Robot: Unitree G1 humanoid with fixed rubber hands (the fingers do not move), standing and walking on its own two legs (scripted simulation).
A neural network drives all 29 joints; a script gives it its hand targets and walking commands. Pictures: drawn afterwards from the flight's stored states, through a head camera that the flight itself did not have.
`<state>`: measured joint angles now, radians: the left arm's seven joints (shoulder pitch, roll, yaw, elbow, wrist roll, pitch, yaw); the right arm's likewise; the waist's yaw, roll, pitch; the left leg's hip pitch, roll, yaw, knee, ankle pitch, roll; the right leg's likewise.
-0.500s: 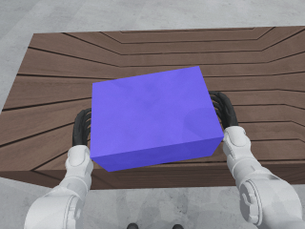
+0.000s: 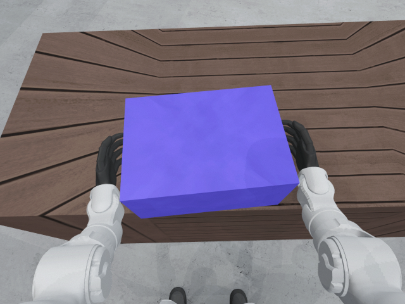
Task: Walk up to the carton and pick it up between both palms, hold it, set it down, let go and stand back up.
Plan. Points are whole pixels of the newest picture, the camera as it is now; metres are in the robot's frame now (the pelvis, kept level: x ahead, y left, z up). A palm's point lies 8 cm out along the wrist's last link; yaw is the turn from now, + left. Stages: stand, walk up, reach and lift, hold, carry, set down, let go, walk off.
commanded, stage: set down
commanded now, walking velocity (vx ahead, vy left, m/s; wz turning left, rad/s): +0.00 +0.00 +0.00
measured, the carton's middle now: (204, 153) +0.44 +0.02 -0.06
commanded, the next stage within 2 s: none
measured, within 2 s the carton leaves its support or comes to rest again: neither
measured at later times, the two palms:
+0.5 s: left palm (108, 174) +0.37 +0.22 -0.04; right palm (304, 158) +0.42 -0.19 -0.03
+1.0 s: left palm (109, 174) +0.37 +0.22 -0.04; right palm (303, 158) +0.42 -0.19 -0.04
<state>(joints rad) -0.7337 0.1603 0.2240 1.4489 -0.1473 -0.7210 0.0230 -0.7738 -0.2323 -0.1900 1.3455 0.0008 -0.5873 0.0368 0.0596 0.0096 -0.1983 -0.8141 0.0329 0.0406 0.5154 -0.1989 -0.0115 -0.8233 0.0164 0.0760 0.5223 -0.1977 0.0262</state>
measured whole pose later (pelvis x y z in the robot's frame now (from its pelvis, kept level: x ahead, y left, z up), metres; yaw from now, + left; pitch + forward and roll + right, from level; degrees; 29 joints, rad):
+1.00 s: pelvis -0.02 +0.00 -0.04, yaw +0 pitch +30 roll +1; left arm -0.87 0.20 0.09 1.54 -0.28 -0.60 0.03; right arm -0.89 -0.27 -0.02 1.37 0.23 -0.44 0.05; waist 0.06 0.01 -0.25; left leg -1.02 0.03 0.04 0.81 -0.31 -0.01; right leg -1.04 0.02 0.08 0.83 -0.32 0.03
